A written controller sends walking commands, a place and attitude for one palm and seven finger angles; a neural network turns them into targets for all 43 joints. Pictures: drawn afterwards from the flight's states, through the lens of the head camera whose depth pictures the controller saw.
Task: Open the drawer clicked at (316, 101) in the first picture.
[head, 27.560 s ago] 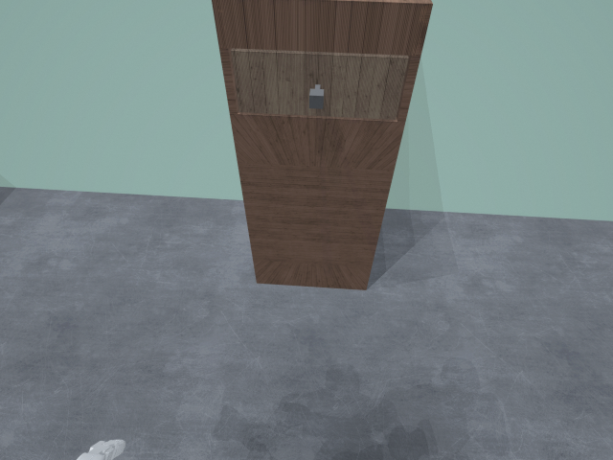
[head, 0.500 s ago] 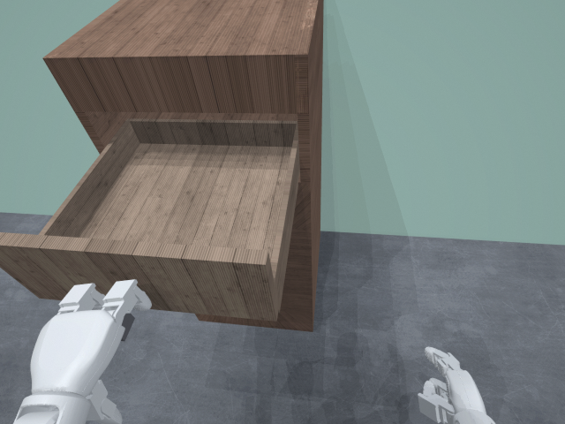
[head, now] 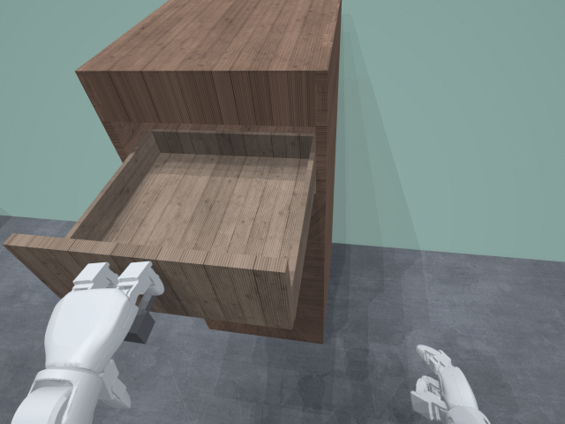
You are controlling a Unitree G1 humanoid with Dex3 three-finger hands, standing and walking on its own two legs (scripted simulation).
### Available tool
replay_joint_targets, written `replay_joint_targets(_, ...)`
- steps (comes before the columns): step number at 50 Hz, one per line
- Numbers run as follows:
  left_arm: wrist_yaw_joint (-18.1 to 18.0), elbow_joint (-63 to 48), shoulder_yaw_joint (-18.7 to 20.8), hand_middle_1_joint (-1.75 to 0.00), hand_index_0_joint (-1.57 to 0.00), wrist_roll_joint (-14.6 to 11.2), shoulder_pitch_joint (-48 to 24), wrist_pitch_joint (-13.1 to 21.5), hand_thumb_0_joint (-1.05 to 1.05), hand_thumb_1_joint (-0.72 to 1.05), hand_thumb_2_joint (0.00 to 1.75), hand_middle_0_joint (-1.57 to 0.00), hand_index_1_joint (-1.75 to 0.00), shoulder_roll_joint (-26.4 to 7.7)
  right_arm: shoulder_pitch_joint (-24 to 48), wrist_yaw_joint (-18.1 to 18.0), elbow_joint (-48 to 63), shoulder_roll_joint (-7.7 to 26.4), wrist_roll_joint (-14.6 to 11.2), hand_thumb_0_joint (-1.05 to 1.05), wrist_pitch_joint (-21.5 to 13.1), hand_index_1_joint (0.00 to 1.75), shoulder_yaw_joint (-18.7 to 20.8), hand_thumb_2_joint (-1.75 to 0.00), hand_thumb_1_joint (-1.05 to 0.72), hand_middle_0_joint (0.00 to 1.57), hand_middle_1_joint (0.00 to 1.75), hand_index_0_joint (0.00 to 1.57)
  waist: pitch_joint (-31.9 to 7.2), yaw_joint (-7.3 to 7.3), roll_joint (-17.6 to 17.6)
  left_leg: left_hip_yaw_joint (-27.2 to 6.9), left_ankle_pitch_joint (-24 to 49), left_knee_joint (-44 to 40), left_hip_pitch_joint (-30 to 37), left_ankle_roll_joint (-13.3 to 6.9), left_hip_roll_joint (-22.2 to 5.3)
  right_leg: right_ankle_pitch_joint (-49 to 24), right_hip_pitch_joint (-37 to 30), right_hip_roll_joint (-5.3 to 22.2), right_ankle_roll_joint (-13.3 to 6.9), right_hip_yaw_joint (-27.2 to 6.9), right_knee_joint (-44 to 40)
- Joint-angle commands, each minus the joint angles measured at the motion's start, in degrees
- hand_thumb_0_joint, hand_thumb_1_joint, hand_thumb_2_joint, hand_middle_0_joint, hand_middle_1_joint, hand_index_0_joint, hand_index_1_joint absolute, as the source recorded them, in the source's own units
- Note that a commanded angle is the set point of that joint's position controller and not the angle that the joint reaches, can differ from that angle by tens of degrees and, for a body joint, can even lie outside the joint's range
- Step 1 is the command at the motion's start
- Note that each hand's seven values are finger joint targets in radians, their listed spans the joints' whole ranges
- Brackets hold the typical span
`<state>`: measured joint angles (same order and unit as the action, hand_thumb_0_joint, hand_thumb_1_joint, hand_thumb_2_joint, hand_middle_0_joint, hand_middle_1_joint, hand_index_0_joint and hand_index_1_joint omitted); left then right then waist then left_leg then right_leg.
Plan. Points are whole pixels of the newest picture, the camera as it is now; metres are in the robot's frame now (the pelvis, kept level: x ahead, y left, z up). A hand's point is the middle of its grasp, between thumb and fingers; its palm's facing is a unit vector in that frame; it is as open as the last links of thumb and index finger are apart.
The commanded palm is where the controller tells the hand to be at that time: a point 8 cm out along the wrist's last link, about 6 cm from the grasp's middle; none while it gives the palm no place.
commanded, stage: lift the hand off the handle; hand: left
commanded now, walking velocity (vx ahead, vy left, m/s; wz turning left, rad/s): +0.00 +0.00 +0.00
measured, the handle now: (141, 313) +0.22 +0.24 +0.07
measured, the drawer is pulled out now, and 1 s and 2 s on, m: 0.30 0.30 0.30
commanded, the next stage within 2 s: draw the hand back to the body in 1.02 s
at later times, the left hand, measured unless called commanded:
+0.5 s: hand (102, 305) +0.19 +0.24 +0.15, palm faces +0.11 -0.08 -0.99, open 13.3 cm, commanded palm +0.16 +0.23 +0.22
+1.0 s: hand (77, 253) +0.21 +0.23 +0.22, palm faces +0.19 -0.02 -0.98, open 13.8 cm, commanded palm +0.16 +0.24 +0.27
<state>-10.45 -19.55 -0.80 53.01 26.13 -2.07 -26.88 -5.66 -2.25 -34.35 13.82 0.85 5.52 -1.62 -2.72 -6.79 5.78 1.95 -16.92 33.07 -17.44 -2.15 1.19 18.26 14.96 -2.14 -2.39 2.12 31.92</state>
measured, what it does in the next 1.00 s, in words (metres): stands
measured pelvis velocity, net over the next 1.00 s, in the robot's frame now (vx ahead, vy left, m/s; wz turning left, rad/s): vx -0.01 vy -0.01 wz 0.03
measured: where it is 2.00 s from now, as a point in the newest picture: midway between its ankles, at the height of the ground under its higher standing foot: outside the picture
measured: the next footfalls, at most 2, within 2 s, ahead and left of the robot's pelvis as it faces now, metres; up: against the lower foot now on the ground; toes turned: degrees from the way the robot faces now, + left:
none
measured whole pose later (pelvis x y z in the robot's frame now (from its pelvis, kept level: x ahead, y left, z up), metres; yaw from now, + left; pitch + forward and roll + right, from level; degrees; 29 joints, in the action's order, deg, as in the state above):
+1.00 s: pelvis -0.01 -0.01 +0.01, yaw +1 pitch -4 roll +0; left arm 9.9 -30.0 10.2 38.6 10.3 -5.5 -39.8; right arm -3.7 -0.7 -34.5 16.6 -1.8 4.2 -3.2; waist 0.2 -6.4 7.8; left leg 0.3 -12.4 26.2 -10.3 -1.4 1.2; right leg 14.2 7.3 -2.3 -3.0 3.5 24.9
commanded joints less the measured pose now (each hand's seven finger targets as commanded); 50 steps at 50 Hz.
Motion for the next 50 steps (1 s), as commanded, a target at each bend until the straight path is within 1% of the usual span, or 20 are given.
replay_joint_targets(1,-0.6,-15.2,7.7,-1.2,-0.3,-0.9,-10.1,-1.2,0.0,-0.5,0.3,-0.3,-1.2,-9.4,10.0,-0.3,10.0,5.5,-0.5,0.0,-2.4,0.3,1.4,-0.9,-0.9,0.2,0.3,0.2,-6.2,0.5,-1.5,-3.1,13.8,-5.3,8.6,1.0,-1.1,-11.7,0.1,1.6,0.8,-2.8,-7.2)
replay_joint_targets(2,-0.1,-15.6,9.0,-1.2,-0.3,-1.2,-10.6,-1.6,0.0,-0.5,0.3,-0.3,-1.2,-10.5,11.1,-0.3,10.1,5.5,-0.9,0.0,-2.5,0.3,1.3,-0.9,-0.9,0.2,0.3,0.2,-6.8,0.44,-0.5,-3.4,14.2,-5.6,9.6,1.3,-1.4,-11.4,-0.4,1.3,0.5,-3.4,-7.7)
replay_joint_targets(5,1.1,-17.7,8.6,-1.2,-0.3,-1.6,-12.1,-1.4,0.0,-0.5,0.3,-0.3,-1.2,-11.1,10.0,-0.4,10.1,5.6,-0.8,0.0,-2.5,0.3,1.3,-0.9,-0.9,0.2,0.3,0.2,-6.6,0.53,-2.6,-3.3,15.2,-6.2,10.2,1.0,-1.4,-12.3,-1.3,1.6,0.9,-2.5,-8.4)
replay_joint_targets(8,1.9,-21.2,9.4,-1.2,-0.3,-2.1,-11.7,-1.3,0.0,-0.5,0.3,-0.3,-1.2,-11.8,10.3,-0.3,10.7,5.7,-0.9,0.0,-3.0,0.3,0.7,-0.9,-0.9,0.2,0.3,0.2,-7.8,0.11,-1.1,-3.4,16.1,-7.0,11.2,1.4,-1.8,-12.2,-2.7,1.8,0.8,-2.3,-8.9)
replay_joint_targets(11,2.6,-22.0,8.3,-1.2,-0.3,-2.2,-11.1,-1.9,0.0,-0.5,0.3,-0.3,-1.2,-10.7,10.4,0.0,10.7,5.9,-1.0,0.0,-2.6,0.3,0.8,-0.9,-0.9,0.2,0.3,0.2,-6.8,0.05,-1.4,-3.5,18.1,-7.5,11.8,1.5,-1.9,-13.5,-2.9,1.7,0.9,-1.8,-9.4)
replay_joint_targets(15,4.7,-18.2,10.5,-1.2,-0.3,-2.7,-13.2,-3.7,0.0,-0.5,0.3,-0.3,-1.2,-13.1,11.6,0.2,9.6,5.8,-1.3,0.0,-1.9,0.3,0.5,-0.9,-0.9,0.2,0.3,0.2,-3.1,0.19,-3.1,-3.4,14.8,-9.4,10.8,1.3,-1.7,-10.9,-3.4,1.5,0.9,-2.0,-10.9)
replay_joint_targets(17,6.0,-19.2,10.6,-1.2,-0.3,-3.5,-15.7,-4.6,0.0,-0.5,0.3,-0.3,-1.2,-13.1,14.1,0.3,10.3,5.5,-2.1,0.0,-2.4,0.3,0.0,-0.9,-0.9,0.2,0.3,0.2,-3.5,0.31,-0.8,-4.0,13.6,-10.1,11.6,1.4,-1.9,-9.6,-4.0,1.3,0.6,-2.7,-11.4)
replay_joint_targets(18,6.6,-21.2,9.2,-1.2,-0.3,-3.4,-18.8,-4.1,0.0,-0.5,0.3,-0.3,-1.2,-13.1,12.5,0.4,10.1,5.5,-1.6,0.0,-2.4,0.3,0.0,-0.9,-0.9,0.2,0.3,0.2,-5.4,0.35,-0.7,-3.7,13.7,-10.4,12.1,1.2,-1.7,-9.2,-4.9,1.9,0.9,-1.9,-11.3)
replay_joint_targets(23,7.8,-22.9,12.9,-1.2,-0.3,-5.4,-18.9,-3.3,0.0,-0.5,0.3,-0.3,-1.2,-16.7,12.8,0.1,10.2,5.7,-1.8,0.0,-3.2,0.3,-0.4,-0.9,-0.9,0.2,0.3,0.2,-7.6,-0.28,-1.0,-3.7,14.9,-10.5,13.2,1.3,-1.6,-10.7,-7.0,2.1,1.1,-2.0,-11.8)
replay_joint_targets(25,8.3,-22.5,12.3,-1.2,-0.3,-6.0,-20.1,-2.7,0.0,-0.5,0.3,-0.3,-1.2,-16.1,12.8,0.0,9.8,5.7,-1.7,0.0,-3.4,0.3,0.0,-0.9,-0.9,0.2,0.3,0.2,-5.2,0.12,-1.7,-3.6,15.3,-10.6,13.5,1.2,-1.4,-11.2,-6.0,1.9,1.2,-2.0,-12.8)
replay_joint_targets(31,12.8,-15.0,13.4,-1.2,-0.3,-6.9,-22.7,-6.5,0.0,-0.5,0.3,-0.3,-1.2,-18.2,14.4,1.2,8.7,6.0,-2.4,0.0,-2.3,0.3,-0.2,-0.9,-0.9,0.2,0.3,0.2,-2.4,-0.04,-3.0,-3.2,13.8,-12.2,10.6,1.2,-0.8,-11.2,-7.4,2.0,1.4,-2.2,-12.6)
replay_joint_targets(32,13.9,-14.2,14.7,-1.2,-0.3,-8.4,-22.3,-7.5,0.0,-0.5,0.3,-0.3,-1.2,-18.6,16.9,1.4,9.3,6.1,-3.2,0.0,-2.5,0.3,-0.5,-0.9,-0.9,0.2,0.3,0.2,-1.8,0.01,-2.5,-3.6,12.7,-12.1,9.9,1.2,-1.0,-10.6,-7.6,1.5,1.1,-2.9,-12.7)
replay_joint_targets(34,15.9,-15.3,13.9,-1.2,-0.3,-8.3,-24.5,-7.8,0.0,-0.5,0.3,-0.3,-1.2,-19.4,15.4,1.5,9.4,6.1,-2.9,0.0,-2.1,0.3,-0.3,-0.9,-0.9,0.2,0.3,0.2,-4.2,-0.14,-3.3,-3.1,14.2,-12.0,10.3,1.0,-0.6,-12.1,-9.0,2.1,1.5,-2.4,-11.8)
replay_joint_targets(36,17.3,-17.5,13.9,-1.2,-0.3,-9.4,-25.6,-7.4,0.0,-0.5,0.3,-0.3,-1.2,-20.1,15.6,1.3,10.5,6.3,-3.0,0.0,-2.2,0.3,-0.4,-0.9,-0.9,0.2,0.3,0.2,-5.9,-0.1,-3.9,-2.8,14.2,-11.4,10.9,0.7,-0.4,-12.8,-9.6,2.3,2.0,-2.6,-11.8)
replay_joint_targets(37,17.8,-17.8,15.5,-1.2,-0.3,-10.7,-25.4,-7.2,0.0,-0.5,0.3,-0.3,-1.2,-21.0,17.4,1.3,10.8,6.4,-3.6,0.0,-2.9,0.3,-0.6,-0.9,-0.9,0.2,0.3,0.2,-6.0,0.2,-1.8,-3.3,13.2,-11.2,10.9,0.9,-0.9,-11.7,-9.2,1.9,1.8,-3.0,-12.0)
replay_joint_targets(39,18.6,-18.8,15.8,-1.2,-0.3,-10.8,-26.2,-5.6,0.0,-0.5,0.3,-0.3,-1.2,-22.0,15.1,1.1,10.9,6.3,-2.8,0.0,-3.3,0.3,-0.7,-0.9,-0.9,0.2,0.3,0.2,-6.5,-0.06,-3.7,-3.0,14.1,-10.7,11.3,0.6,-0.4,-12.3,-9.2,2.5,2.0,-2.6,-11.9)
replay_joint_targets(43,18.2,-21.0,20.4,-1.2,-0.3,-12.3,-27.0,-3.5,0.0,-0.5,0.3,-0.3,-1.2,-25.5,14.3,1.1,10.9,6.4,-2.6,0.0,-4.3,0.3,-0.9,-0.9,-0.9,0.2,0.3,0.2,-8.1,-0.72,-1.9,-3.2,15.2,-9.2,11.6,0.7,-0.2,-13.6,-9.6,3.1,1.9,-2.9,-11.8)
replay_joint_targets(45,18.1,-19.0,22.7,-1.2,-0.3,-13.2,-26.5,-2.8,0.0,-0.5,0.3,-0.3,-1.2,-26.7,13.8,1.2,10.3,6.7,-2.6,0.0,-4.3,0.3,-0.4,-0.9,-0.9,0.2,0.3,0.2,-5.4,-0.49,-2.7,-3.2,15.3,-8.9,10.8,0.9,-0.1,-14.1,-8.1,3.0,2.0,-2.7,-12.0)
replay_joint_targets(47,17.9,-18.5,23.3,-1.2,-0.3,-14.4,-25.7,-3.4,0.0,-0.5,0.3,-0.3,-1.2,-25.8,15.4,1.7,10.4,6.6,-3.3,0.0,-4.8,0.3,-0.1,-0.9,-0.9,0.2,0.3,0.2,-4.6,-0.54,-0.3,-3.5,15.4,-8.3,10.6,1.1,-0.2,-14.1,-7.2,2.5,1.5,-3.7,-12.0)
replay_joint_targets(50,18.9,-13.6,20.3,-1.2,-0.3,-15.5,-25.3,-4.6,0.0,-0.5,0.3,-0.3,-1.2,-23.2,13.2,1.9,9.7,7.2,-3.3,0.0,-4.3,0.3,0.2,-0.9,-0.9,0.2,0.3,0.2,-2.5,0.28,-3.3,-2.9,13.3,-9.2,8.8,1.3,-0.3,-12.1,-6.0,2.7,2.1,-2.1,-11.9)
